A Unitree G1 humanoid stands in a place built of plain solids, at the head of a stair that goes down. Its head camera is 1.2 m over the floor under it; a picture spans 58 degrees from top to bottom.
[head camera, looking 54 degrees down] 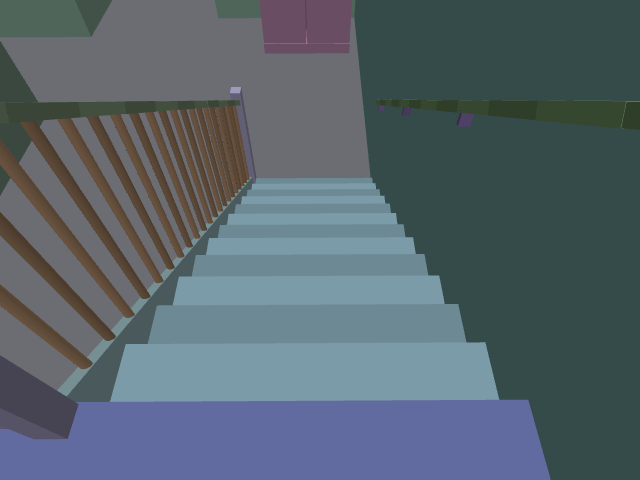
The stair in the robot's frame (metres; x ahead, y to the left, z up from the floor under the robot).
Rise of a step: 0.17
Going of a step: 0.23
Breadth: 1.20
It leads straight ahead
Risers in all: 13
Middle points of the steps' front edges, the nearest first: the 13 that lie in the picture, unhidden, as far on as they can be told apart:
0.33 0.04 0.00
0.57 0.05 -0.17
0.80 0.05 -0.34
1.04 0.05 -0.51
1.27 0.05 -0.68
1.50 0.05 -0.85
1.74 0.05 -1.02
1.97 0.05 -1.19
2.21 0.06 -1.36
2.44 0.06 -1.53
2.67 0.06 -1.70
2.91 0.06 -1.87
3.14 0.06 -2.04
